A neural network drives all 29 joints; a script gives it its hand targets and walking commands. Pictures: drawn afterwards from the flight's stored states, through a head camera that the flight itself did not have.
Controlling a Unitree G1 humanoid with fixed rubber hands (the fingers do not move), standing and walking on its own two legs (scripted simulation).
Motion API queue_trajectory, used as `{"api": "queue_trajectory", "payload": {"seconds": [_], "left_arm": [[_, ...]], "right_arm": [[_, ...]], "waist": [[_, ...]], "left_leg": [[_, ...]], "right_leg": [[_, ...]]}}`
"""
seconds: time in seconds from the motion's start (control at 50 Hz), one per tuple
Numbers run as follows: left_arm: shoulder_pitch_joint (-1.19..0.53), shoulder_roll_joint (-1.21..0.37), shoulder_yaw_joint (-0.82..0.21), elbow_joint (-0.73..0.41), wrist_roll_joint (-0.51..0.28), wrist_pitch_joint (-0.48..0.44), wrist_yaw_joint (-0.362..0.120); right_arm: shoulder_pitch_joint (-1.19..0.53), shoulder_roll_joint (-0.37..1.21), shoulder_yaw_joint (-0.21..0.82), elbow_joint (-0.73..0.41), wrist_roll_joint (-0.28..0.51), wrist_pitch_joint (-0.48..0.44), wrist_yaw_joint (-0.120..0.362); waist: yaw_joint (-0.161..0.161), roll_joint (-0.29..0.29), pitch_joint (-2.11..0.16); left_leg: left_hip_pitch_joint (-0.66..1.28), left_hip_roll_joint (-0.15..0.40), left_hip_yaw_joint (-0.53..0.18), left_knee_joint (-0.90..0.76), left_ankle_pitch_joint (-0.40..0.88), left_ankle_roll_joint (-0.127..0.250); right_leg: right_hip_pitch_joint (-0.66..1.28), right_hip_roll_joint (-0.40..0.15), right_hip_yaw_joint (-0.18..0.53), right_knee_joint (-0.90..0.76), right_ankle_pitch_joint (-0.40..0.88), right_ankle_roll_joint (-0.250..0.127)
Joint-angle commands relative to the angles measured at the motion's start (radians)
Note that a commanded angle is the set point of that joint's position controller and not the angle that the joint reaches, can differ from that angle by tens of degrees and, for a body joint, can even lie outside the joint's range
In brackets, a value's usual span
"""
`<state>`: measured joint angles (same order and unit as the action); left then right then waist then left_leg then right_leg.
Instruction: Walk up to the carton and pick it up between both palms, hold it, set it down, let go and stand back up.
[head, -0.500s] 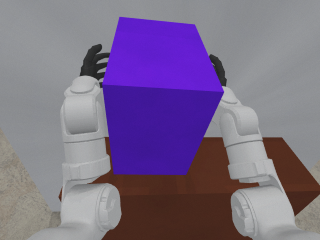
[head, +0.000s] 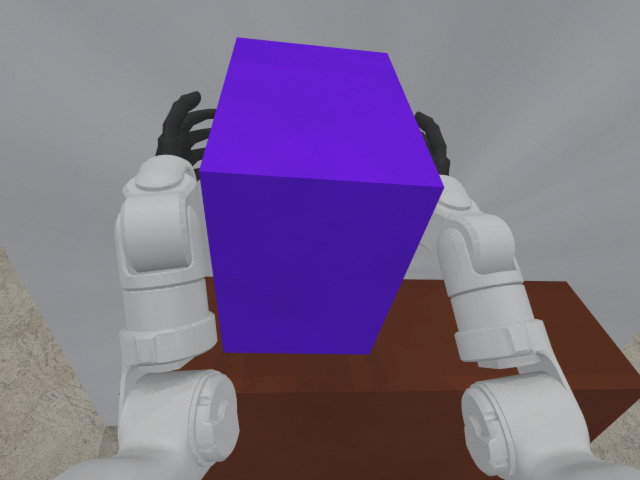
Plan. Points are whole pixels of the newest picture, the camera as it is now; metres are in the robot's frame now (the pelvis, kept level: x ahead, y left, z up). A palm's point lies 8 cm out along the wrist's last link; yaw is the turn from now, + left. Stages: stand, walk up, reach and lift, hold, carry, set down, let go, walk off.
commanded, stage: hold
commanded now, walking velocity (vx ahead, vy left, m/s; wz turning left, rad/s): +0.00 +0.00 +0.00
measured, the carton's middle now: (305, 202) +0.37 +0.02 +0.23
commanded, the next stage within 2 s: none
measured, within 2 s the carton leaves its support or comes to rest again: neither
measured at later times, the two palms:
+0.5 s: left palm (183, 168) +0.35 +0.15 +0.28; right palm (430, 187) +0.36 -0.13 +0.26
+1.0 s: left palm (184, 170) +0.35 +0.14 +0.28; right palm (431, 190) +0.35 -0.13 +0.26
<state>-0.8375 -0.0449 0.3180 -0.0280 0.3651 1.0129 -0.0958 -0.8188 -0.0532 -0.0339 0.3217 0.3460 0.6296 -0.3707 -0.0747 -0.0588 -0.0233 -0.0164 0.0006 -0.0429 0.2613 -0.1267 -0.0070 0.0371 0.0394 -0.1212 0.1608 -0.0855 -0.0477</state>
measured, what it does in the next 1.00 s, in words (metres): stands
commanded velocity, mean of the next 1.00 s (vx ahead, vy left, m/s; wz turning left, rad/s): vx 0.00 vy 0.00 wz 0.00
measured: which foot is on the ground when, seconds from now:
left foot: down 0.00-1.00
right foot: down 0.00-1.00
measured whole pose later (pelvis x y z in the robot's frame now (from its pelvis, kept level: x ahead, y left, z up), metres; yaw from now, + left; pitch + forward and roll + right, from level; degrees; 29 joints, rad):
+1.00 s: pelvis +0.00 +0.00 +0.00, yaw +0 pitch -7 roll -1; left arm -0.84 -0.05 0.32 -0.03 0.38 1.02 -0.09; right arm -0.81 -0.06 -0.03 0.34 0.35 0.62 -0.36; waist -0.08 -0.06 -0.01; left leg -0.01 0.00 -0.04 0.26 -0.13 -0.01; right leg 0.04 0.04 -0.12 0.17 -0.09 -0.05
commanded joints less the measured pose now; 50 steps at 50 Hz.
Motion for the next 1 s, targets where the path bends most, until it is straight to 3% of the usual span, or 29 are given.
{"api": "queue_trajectory", "payload": {"seconds": [0.0, 0.1, 0.12, 0.16, 0.2, 0.22, 0.26, 0.3, 0.36, 0.4, 0.42, 0.44, 0.46, 0.48, 0.52, 0.6, 0.62, 0.64, 0.66, 0.7, 0.76, 0.8, 0.84, 0.88, 0.94, 0.98], "left_arm": [[-0.546, -0.401, -0.359, -0.042, -0.153, -0.041, -0.123], [-0.554, -0.431, -0.386, -0.041, -0.16, -0.03, -0.116], [-0.556, -0.427, -0.394, -0.072, -0.161, -0.034, -0.116], [-0.543, -0.439, -0.376, -0.041, -0.16, -0.036, -0.12], [-0.509, -0.398, -0.347, -0.008, -0.15, -0.034, -0.123], [-0.512, -0.409, -0.354, -0.042, -0.138, -0.039, -0.125], [-0.508, -0.427, -0.358, -0.04, -0.141, -0.041, -0.129], [-0.512, -0.417, -0.341, -0.016, -0.137, -0.036, -0.134], [-0.542, -0.419, -0.376, -0.096, -0.149, -0.049, -0.122], [-0.502, -0.443, -0.393, -0.078, -0.152, -0.047, -0.122], [-0.508, -0.443, -0.385, -0.065, -0.142, -0.045, -0.122], [-0.515, -0.427, -0.381, -0.077, -0.147, -0.042, -0.12], [-0.516, -0.416, -0.382, -0.086, -0.135, -0.041, -0.119], [-0.508, -0.414, -0.376, -0.051, -0.133, -0.036, -0.118], [-0.514, -0.407, -0.366, -0.042, -0.141, -0.042, -0.115], [-0.485, -0.421, -0.369, -0.031, -0.136, -0.04, -0.126], [-0.471, -0.428, -0.377, -0.031, -0.145, -0.042, -0.128], [-0.488, -0.439, -0.405, -0.096, -0.158, -0.051, -0.126], [-0.504, -0.43, -0.417, -0.13, -0.165, -0.053, -0.129], [-0.518, -0.435, -0.439, -0.158, -0.184, -0.05, -0.132], [-0.46, -0.414, -0.413, -0.092, -0.156, -0.029, -0.129], [-0.443, -0.411, -0.393, -0.048, -0.151, -0.02, -0.129], [-0.475, -0.411, -0.375, -0.014, -0.15, -0.019, -0.125], [-0.489, -0.425, -0.385, -0.067, -0.163, -0.034, -0.122], [-0.51, -0.423, -0.38, -0.076, -0.157, -0.036, -0.119], [-0.521, -0.412, -0.374, -0.054, -0.143, -0.035, -0.124]], "right_arm": [[-0.687, 0.336, 0.221, -0.173, 0.047, -0.025, 0.029], [-0.713, 0.315, 0.198, -0.175, 0.062, -0.028, 0.037], [-0.698, 0.321, 0.207, -0.17, 0.058, -0.028, 0.037], [-0.716, 0.332, 0.204, -0.194, 0.055, -0.028, 0.033], [-0.692, 0.309, 0.194, -0.154, 0.048, -0.019, 0.032], [-0.667, 0.312, 0.202, -0.166, 0.053, -0.027, 0.033], [-0.687, 0.327, 0.219, -0.186, 0.057, -0.037, 0.034], [-0.702, 0.319, 0.221, -0.18, 0.053, -0.032, 0.035], [-0.677, 0.328, 0.23, -0.175, 0.067, -0.044, 0.036], [-0.694, 0.342, 0.254, -0.249, 0.07, -0.057, 0.032], [-0.706, 0.33, 0.241, -0.228, 0.059, -0.058, 0.03], [-0.688, 0.331, 0.243, -0.214, 0.061, -0.051, 0.036], [-0.672, 0.333, 0.237, -0.187, 0.063, -0.051, 0.037], [-0.678, 0.323, 0.224, -0.166, 0.065, -0.053, 0.039], [-0.68, 0.318, 0.225, -0.166, 0.053, -0.056, 0.045], [-0.661, 0.333, 0.232, -0.191, 0.05, -0.057, 0.037], [-0.676, 0.332, 0.235, -0.21, 0.052, -0.055, 0.036], [-0.673, 0.349, 0.244, -0.235, 0.064, -0.062, 0.032], [-0.667, 0.357, 0.258, -0.257, 0.069, -0.067, 0.025], [-0.653, 0.363, 0.273, -0.28, 0.078, -0.055, 0.018], [-0.627, 0.336, 0.262, -0.226, 0.054, -0.04, 0.022], [-0.642, 0.305, 0.243, -0.187, 0.06, -0.034, 0.025], [-0.669, 0.293, 0.214, -0.165, 0.045, -0.035, 0.036], [-0.676, 0.313, 0.223, -0.214, 0.063, -0.05, 0.036], [-0.671, 0.329, 0.235, -0.198, 0.065, -0.04, 0.036], [-0.676, 0.314, 0.217, -0.162, 0.063, -0.042, 0.036]], "waist": [[-0.017, 0.035, -0.29], [-0.003, 0.096, -0.282], [-0.026, 0.098, -0.297], [-0.017, 0.059, -0.306], [-0.014, 0.054, -0.298], [-0.013, 0.079, -0.326], [-0.02, 0.071, -0.33], [-0.002, 0.041, -0.315], [-0.019, 0.073, -0.303], [-0.011, 0.066, -0.339], [-0.017, 0.056, -0.321], [0.0, 0.059, -0.325], [-0.012, 0.074, -0.301], [-0.002, 0.081, -0.286], [-0.009, 0.053, -0.287], [0.005, 0.049, -0.304], [0.017, 0.073, -0.314], [-0.005, 0.083, -0.356], [-0.016, 0.053, -0.383], [-0.012, 0.076, -0.396], [-0.004, 0.07, -0.309], [-0.017, 0.065, -0.228], [-0.006, 0.055, -0.211], [-0.028, 0.053, -0.265], [-0.023, 0.072, -0.281], [-0.023, 0.074, -0.266]], "left_leg": [[-0.001, -0.032, 0.038, -0.025, 0.142, -0.017], [-0.015, -0.015, 0.045, -0.029, 0.109, -0.033], [-0.016, -0.018, 0.036, -0.025, 0.127, -0.033], [-0.016, -0.026, 0.045, -0.021, 0.154, -0.025], [-0.035, -0.029, 0.044, -0.022, 0.122, -0.024], [-0.006, -0.02, 0.042, -0.023, 0.152, -0.03], [0.032, -0.024, 0.04, -0.016, 0.197, -0.035], [0.033, -0.024, 0.044, -0.016, 0.183, -0.023], [-0.024, -0.024, 0.039, -0.037, 0.169, -0.026], [0.014, -0.026, 0.041, -0.009, 0.22, -0.025], [0.007, -0.023, 0.031, -0.016, 0.204, -0.03], [0.037, -0.019, 0.035, -0.012, 0.226, -0.028], [0.025, -0.025, 0.039, -0.014, 0.203, -0.032], [0.024, -0.021, 0.039, -0.028, 0.148, -0.033], [-0.007, -0.024, 0.042, -0.043, 0.099, -0.032], [0.024, -0.02, 0.045, -0.021, 0.183, -0.012], [0.033, -0.018, 0.039, -0.009, 0.191, -0.016], [0.059, -0.024, 0.039, 0.0, 0.246, -0.024], [0.055, -0.025, 0.04, 0.009, 0.274, -0.02], [0.091, -0.019, 0.033, 0.014, 0.332, -0.028], [0.079, -0.011, 0.035, -0.001, 0.271, -0.037], [0.003, -0.014, 0.03, -0.026, 0.163, -0.041], [-0.04, -0.013, 0.04, -0.05, 0.075, -0.028], [-0.037, -0.022, 0.047, -0.04, 0.106, -0.028], [0.007, -0.019, 0.041, -0.018, 0.184, -0.028], [-0.029, -0.025, 0.041, -0.03, 0.112, -0.022]], "right_leg": [[0.116, -0.012, 0.014, 0.017, 0.116, 0.084], [0.101, -0.013, 0.013, 0.019, 0.058, 0.078], [0.129, -0.001, 0.008, 0.026, 0.094, 0.073], [0.118, -0.003, 0.017, 0.022, 0.115, 0.081], [0.144, -0.012, 0.023, 0.018, 0.097, 0.077], [0.151, 0.001, 0.013, 0.026, 0.119, 0.079], [0.136, -0.003, 0.013, 0.018, 0.146, 0.078], [0.131, -0.017, 0.021, 0.01, 0.139, 0.081], [0.157, -0.007, 0.016, 0.029, 0.136, 0.067], [0.172, -0.01, 0.024, 0.024, 0.178, 0.077], [0.162, -0.006, 0.022, 0.024, 0.164, 0.079], [0.143, -0.008, 0.019, 0.027, 0.164, 0.08], [0.127, -0.005, 0.02, 0.019, 0.132, 0.077], [0.138, -0.004, 0.016, 0.013, 0.101, 0.079], [0.157, -0.005, 0.008, 0.008, 0.072, 0.083], [0.156, -0.017, 0.031, 0.006, 0.148, 0.084], [0.145, -0.026, 0.037, 0.01, 0.149, 0.085], [0.157, -0.017, 0.035, 0.012, 0.188, 0.083], [0.179, -0.015, 0.034, 0.01, 0.225, 0.087], [0.17, -0.018, 0.034, 0.017, 0.271, 0.089], [0.145, -0.01, 0.024, -0.003, 0.167, 0.08], [0.134, -0.014, 0.022, -0.003, 0.1, 0.07], [0.116, -0.019, 0.019, 0.005, 0.054, 0.08], [0.152, -0.005, 0.019, 0.019, 0.092, 0.08], [0.142, -0.009, 0.031, 0.018, 0.14, 0.076], [0.144, -0.012, 0.025, 0.022, 0.085, 0.071]]}}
